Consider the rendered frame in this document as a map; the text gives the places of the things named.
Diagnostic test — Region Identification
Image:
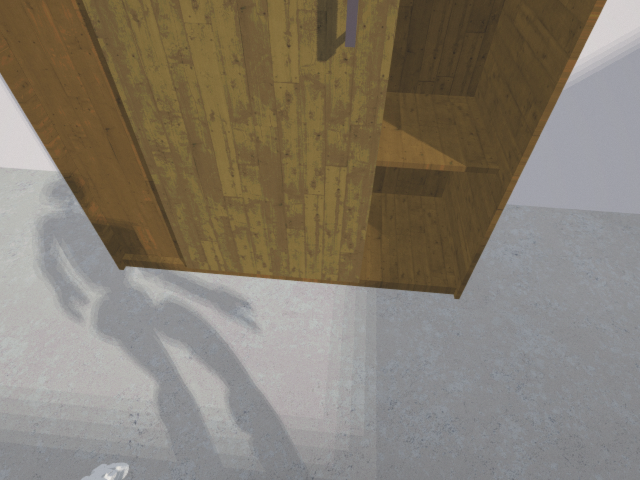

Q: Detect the wardrobe door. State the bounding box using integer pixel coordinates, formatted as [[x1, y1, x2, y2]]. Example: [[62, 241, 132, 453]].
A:
[[82, 0, 400, 283], [0, 0, 183, 258]]

